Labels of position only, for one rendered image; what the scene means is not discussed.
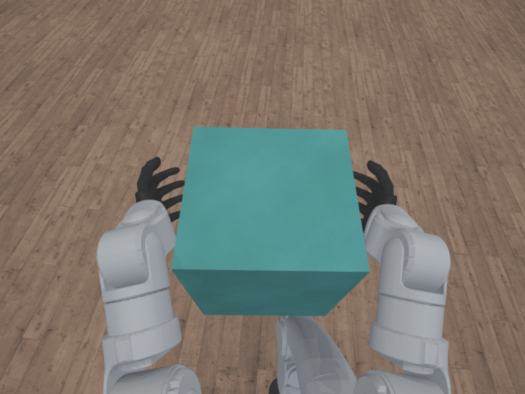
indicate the robot right shin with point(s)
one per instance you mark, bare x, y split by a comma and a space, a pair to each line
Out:
287, 378

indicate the left robot forearm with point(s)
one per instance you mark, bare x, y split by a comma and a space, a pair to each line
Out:
134, 282

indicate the robot right upper arm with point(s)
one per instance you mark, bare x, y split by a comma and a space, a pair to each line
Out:
385, 382

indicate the right robot thigh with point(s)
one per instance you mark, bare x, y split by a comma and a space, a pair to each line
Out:
321, 368

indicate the robot right hand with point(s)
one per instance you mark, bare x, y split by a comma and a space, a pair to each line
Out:
382, 192

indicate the carton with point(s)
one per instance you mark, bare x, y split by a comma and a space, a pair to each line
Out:
269, 222

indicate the robot left upper arm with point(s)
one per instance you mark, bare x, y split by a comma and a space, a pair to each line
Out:
173, 379

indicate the right robot forearm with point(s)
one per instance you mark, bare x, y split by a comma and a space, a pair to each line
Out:
413, 283

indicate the robot left hand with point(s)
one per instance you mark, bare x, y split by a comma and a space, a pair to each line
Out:
147, 185

